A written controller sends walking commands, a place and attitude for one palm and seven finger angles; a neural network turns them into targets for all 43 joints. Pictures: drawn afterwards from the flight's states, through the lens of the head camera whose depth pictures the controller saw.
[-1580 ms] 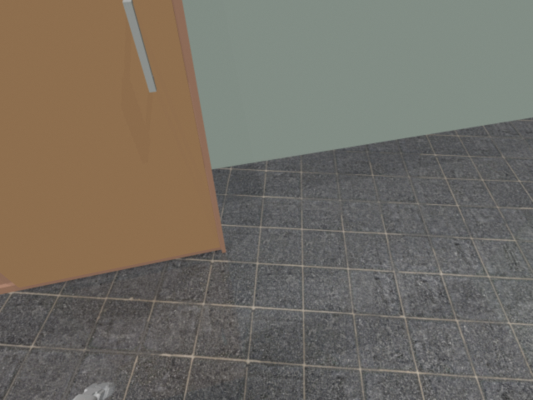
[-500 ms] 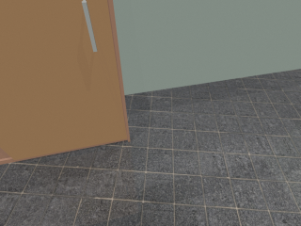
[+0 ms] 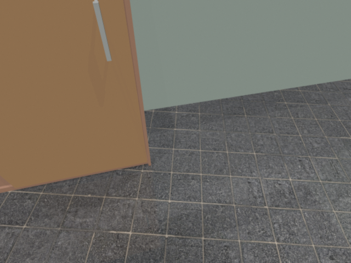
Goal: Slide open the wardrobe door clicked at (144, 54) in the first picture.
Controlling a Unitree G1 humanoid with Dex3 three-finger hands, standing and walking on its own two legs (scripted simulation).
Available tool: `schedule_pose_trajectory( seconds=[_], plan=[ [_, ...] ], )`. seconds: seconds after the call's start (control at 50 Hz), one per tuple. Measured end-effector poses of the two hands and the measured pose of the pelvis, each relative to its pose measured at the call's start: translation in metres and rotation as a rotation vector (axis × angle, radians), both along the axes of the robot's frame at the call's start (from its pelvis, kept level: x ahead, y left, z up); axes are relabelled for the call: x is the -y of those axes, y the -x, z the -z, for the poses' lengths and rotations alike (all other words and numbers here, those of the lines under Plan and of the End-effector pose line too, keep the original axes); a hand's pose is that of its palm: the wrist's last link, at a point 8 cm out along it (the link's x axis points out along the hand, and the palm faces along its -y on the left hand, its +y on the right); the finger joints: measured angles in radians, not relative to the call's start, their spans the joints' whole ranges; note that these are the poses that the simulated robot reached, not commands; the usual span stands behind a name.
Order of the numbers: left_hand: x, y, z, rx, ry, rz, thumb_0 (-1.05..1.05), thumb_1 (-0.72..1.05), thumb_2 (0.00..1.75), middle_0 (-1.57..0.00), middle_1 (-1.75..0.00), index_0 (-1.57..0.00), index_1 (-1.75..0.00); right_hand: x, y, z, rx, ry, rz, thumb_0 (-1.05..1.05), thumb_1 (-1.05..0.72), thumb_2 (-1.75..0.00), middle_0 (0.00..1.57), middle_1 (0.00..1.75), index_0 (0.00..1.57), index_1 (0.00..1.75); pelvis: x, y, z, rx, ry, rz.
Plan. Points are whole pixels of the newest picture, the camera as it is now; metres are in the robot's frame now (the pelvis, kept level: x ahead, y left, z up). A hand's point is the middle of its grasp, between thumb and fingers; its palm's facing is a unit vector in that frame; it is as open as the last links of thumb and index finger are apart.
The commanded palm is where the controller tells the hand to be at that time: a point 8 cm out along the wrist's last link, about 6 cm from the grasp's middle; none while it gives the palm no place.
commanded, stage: look at it before walking up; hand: right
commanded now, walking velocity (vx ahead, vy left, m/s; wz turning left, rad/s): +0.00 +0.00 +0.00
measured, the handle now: (103, 31) +0.79 +0.30 +0.15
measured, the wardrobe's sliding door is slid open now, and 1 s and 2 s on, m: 0.00 0.00 0.00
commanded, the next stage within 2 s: turn to face it in 0.16 s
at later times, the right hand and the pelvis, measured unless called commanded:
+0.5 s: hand out of the picture +0.07 -0.23 -0.17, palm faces -0.06 +0.95 -0.32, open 7.4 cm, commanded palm none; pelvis +0.00 +0.00 +0.00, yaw +3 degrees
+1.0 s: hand out of the picture +0.06 -0.21 -0.19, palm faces -0.16 +0.96 -0.21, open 7.4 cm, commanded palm none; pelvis -0.04 -0.03 -0.02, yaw +11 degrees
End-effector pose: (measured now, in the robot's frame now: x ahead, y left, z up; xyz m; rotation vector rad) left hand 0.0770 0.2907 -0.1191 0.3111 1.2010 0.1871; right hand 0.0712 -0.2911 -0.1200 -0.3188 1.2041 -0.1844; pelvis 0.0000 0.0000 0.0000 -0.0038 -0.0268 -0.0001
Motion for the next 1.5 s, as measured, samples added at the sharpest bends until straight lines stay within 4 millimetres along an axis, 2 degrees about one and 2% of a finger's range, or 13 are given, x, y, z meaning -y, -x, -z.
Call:
schedule_pose_trajectory(
  seconds=[0.24,0.44,0.54,0.66,0.8,0.9,1.02,1.14,1.22,1.28,1.36,1.46,1.5],
  plan=[
    [-0.002,-0.006,-0.001,0.006,0.0,0.007,0.0,0.9,0.9,-0.21,-0.3,-0.2,-0.3,-0.001,-0.002,-0.001,0.004,0.003,0.002,0.01,-0.9,-0.9,0.21,0.3,0.2,0.3,-0.002,-0.002,-0.001,0.0,-0.001,0.002],
    [-0.002,0.001,0.001,0.014,-0.003,-0.026,0.0,0.9,0.9,-0.21,-0.3,-0.2,-0.3,-0.007,0.002,0.003,-0.021,-0.001,-0.002,0.01,-0.9,-0.9,0.21,0.3,0.2,0.3,-0.003,0.001,0.001,0.0,-0.001,-0.032],
    [0.011,0.022,0.011,0.005,0.031,-0.077,0.0,0.9,0.9,-0.2,-0.3,-0.2,-0.3,-0.023,0.009,0.015,-0.063,-0.036,-0.029,0.01,-0.9,-0.9,0.2,0.3,0.2,0.3,-0.003,0.007,0.006,-0.004,0.001,-0.071],
    [0.027,0.06,0.026,-0.046,0.078,-0.148,0.0,0.9,0.9,-0.2,-0.3,-0.2,-0.3,-0.046,0.015,0.028,-0.094,-0.087,-0.071,0.01,-0.9,-0.9,0.2,0.3,0.2,0.3,-0.004,0.016,0.013,-0.014,0.008,-0.11],
    [0.031,0.099,0.04,-0.099,0.103,-0.225,0.0,0.9,0.9,-0.21,-0.3,-0.2,-0.3,-0.062,0.014,0.034,-0.086,-0.104,-0.109,0.01,-0.9,-0.9,0.21,0.3,0.2,0.3,-0.005,0.026,0.02,-0.029,0.006,-0.132],
    [0.039,0.11,0.032,-0.102,0.078,-0.251,0.0,0.9,0.9,-0.2,-0.3,-0.2,-0.3,-0.056,0.012,0.034,-0.066,-0.115,-0.11,0.01,-0.9,-0.9,0.21,0.3,0.2,0.3,0.008,0.032,0.017,-0.04,-0.002,-0.154],
    [0.062,0.119,0.017,-0.029,0.038,-0.287,0.0,0.91,0.9,-0.2,-0.3,-0.2,-0.3,-0.033,0.004,0.044,-0.052,-0.134,-0.131,0.01,-0.9,-0.9,0.21,0.3,0.2,0.3,0.029,0.037,0.017,-0.033,-0.001,-0.197],
    [0.086,0.133,0.009,-0.019,0.057,-0.323,0.0,0.9,0.9,-0.2,-0.3,-0.2,-0.3,-0.02,-0.008,0.032,-0.041,-0.131,-0.168,0.01,-0.91,-0.9,0.2,0.3,0.2,0.3,0.04,0.037,0.007,-0.03,-0.027,-0.253],
    [0.095,0.142,0.011,-0.011,0.085,-0.358,0.0,0.9,0.9,-0.21,-0.3,-0.2,-0.3,-0.021,-0.01,0.028,-0.067,-0.128,-0.208,0.01,-0.91,-0.9,0.2,0.3,0.2,0.3,0.04,0.036,0.005,-0.037,-0.025,-0.295],
    [0.097,0.158,0.013,-0.02,0.102,-0.409,0.0,0.9,0.9,-0.21,-0.3,-0.2,-0.3,-0.031,-0.015,0.026,-0.098,-0.13,-0.255,0.01,-0.91,-0.9,0.2,0.3,0.19,0.3,0.035,0.034,0.003,-0.044,-0.023,-0.323],
    [0.093,0.193,0.017,-0.088,0.117,-0.484,0.0,0.9,0.9,-0.21,-0.3,-0.2,-0.3,-0.057,-0.034,0.022,-0.103,-0.14,-0.321,0.01,-0.91,-0.9,0.2,0.3,0.19,0.3,0.022,0.031,0.003,-0.053,-0.025,-0.35],
    [0.073,0.238,0.029,-0.215,0.13,-0.557,0.0,0.9,0.9,-0.21,-0.3,-0.2,-0.3,-0.101,-0.065,0.027,-0.029,-0.153,-0.373,0.01,-0.91,-0.9,0.2,0.3,0.2,0.3,-0.008,0.022,0.014,-0.054,-0.017,-0.365],
    [0.062,0.244,0.032,-0.27,0.129,-0.559,0.0,0.9,0.9,-0.21,-0.3,-0.2,-0.3,-0.115,-0.069,0.03,0.002,-0.16,-0.358,0.01,-0.91,-0.9,0.2,0.3,0.2,0.3,-0.018,0.017,0.018,-0.05,-0.035,-0.359]
  ],
)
